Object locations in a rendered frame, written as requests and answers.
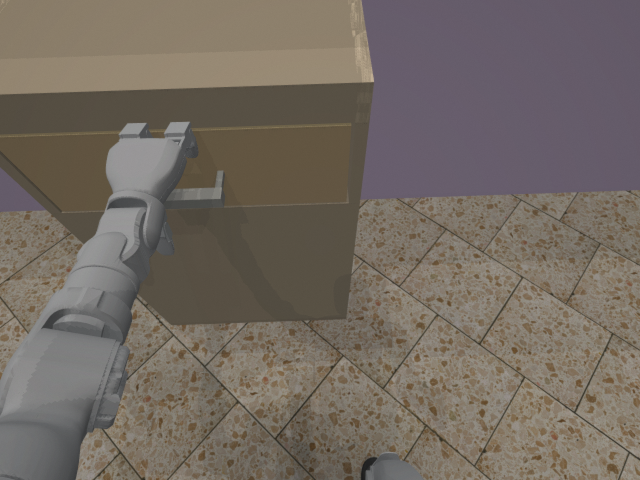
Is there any right robot thigh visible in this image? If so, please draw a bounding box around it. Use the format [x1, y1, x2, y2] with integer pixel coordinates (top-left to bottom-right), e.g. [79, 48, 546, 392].
[365, 460, 424, 480]

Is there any robot left hand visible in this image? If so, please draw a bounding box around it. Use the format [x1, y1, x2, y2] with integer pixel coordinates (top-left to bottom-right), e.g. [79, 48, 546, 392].
[106, 122, 198, 255]

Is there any robot right shin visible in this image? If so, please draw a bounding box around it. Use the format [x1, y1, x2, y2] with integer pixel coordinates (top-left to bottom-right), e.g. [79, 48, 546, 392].
[372, 452, 400, 466]

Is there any handle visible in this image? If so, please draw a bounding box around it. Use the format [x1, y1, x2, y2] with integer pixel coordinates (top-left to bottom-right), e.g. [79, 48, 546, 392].
[163, 171, 225, 209]

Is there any drawer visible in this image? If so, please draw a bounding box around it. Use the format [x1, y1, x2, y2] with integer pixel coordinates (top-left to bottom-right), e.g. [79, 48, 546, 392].
[0, 123, 351, 211]

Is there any cabinet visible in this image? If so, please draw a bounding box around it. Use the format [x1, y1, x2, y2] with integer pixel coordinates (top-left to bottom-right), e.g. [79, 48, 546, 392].
[0, 0, 374, 325]

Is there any left robot upper arm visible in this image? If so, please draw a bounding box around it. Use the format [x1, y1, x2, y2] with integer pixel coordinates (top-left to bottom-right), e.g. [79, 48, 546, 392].
[0, 328, 130, 480]

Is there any left robot forearm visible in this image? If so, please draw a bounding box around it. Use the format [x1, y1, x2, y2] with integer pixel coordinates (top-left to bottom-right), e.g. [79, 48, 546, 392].
[0, 191, 165, 415]

